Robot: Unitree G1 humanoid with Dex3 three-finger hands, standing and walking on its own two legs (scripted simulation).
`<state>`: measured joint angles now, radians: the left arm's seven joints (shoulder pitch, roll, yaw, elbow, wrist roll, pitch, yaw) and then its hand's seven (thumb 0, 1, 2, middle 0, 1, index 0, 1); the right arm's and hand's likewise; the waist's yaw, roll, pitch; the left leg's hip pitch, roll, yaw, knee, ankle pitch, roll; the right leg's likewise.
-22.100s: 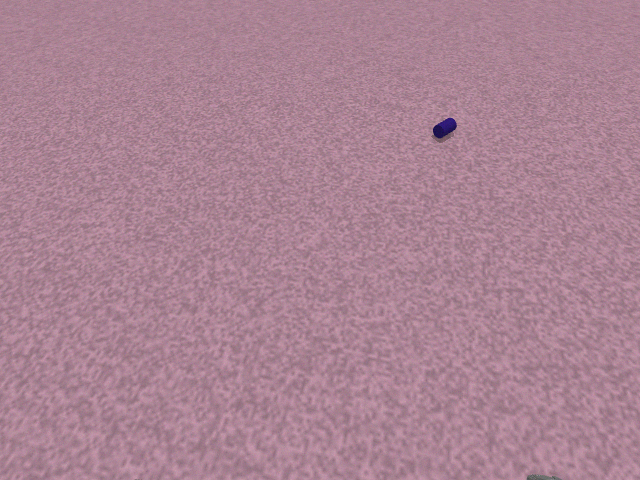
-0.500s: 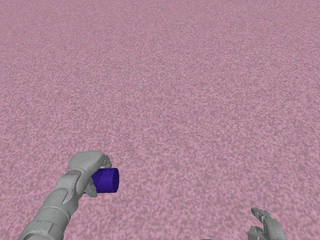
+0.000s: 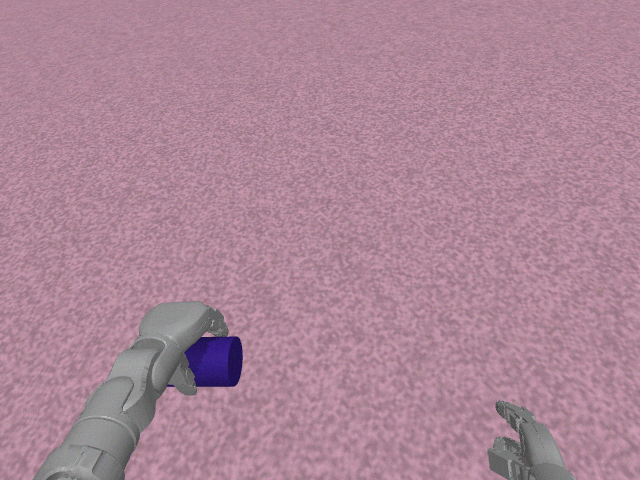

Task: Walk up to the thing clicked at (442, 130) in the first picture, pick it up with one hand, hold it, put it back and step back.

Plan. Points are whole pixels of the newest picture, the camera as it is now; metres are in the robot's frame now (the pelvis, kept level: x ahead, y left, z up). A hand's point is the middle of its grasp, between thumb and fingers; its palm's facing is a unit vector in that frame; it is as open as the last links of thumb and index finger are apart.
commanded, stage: hold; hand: left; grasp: from above
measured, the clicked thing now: (202, 361) +0.29 +0.21 -0.08
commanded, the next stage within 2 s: crouch in 0.34 s
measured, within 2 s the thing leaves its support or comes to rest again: neither
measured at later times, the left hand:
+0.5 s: hand (183, 349) +0.29 +0.23 -0.04, palm faces -0.48 -0.03 -0.88, open 9.3 cm
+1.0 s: hand (206, 367) +0.32 +0.24 -0.18, palm faces -0.46 +0.05 -0.89, open 9.3 cm
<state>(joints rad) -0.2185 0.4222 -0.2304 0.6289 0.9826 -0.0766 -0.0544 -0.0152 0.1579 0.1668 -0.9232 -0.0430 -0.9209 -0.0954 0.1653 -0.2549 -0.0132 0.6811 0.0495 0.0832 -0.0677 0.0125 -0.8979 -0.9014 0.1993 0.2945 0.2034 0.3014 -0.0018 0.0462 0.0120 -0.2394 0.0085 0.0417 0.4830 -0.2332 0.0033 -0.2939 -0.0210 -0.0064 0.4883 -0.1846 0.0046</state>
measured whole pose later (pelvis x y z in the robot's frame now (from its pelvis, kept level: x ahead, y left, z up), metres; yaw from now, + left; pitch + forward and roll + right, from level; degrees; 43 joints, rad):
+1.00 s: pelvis -0.01 +0.01 -0.07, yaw +1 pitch +16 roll -1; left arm -0.46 0.40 -0.17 1.09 1.19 -0.14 0.32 -0.01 0.16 0.18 -0.90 -0.08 -0.91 -0.12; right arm 0.23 -0.27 -0.07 0.71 -0.01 0.07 -0.01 0.01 -0.89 -0.90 0.20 0.30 0.21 0.30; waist -0.07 0.00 -0.10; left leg -0.86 0.02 0.01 1.02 -0.44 0.01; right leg -0.89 -0.03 -0.03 0.98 -0.38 0.01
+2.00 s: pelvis -0.06 +0.01 -0.36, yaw -1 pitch +38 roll -6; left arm -0.94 0.67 0.06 1.37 1.29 -0.22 0.34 -0.01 0.17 0.18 -0.89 -0.08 -0.90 -0.11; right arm 0.19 -0.27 -0.01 0.70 -0.12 -0.06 0.11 0.00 -0.90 -0.90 0.20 0.30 0.21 0.30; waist -0.24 0.02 -0.11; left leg -2.13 -0.01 -0.06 2.17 -0.71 0.02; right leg -2.12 -0.06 -0.06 2.07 -0.62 0.01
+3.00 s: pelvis -0.06 +0.01 -0.44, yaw -4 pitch +36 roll -9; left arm -1.02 0.83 0.12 1.51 1.37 -0.28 0.44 -0.02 0.14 0.18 -0.96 0.00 -0.95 -0.06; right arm 0.19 -0.30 0.09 0.70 -0.18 -0.08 0.17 0.00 -0.90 -0.90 0.20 0.29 0.20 0.30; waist -0.32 -0.03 0.02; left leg -2.33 -0.01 -0.11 2.42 -0.72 0.03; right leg -2.30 -0.06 -0.10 2.28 -0.61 0.02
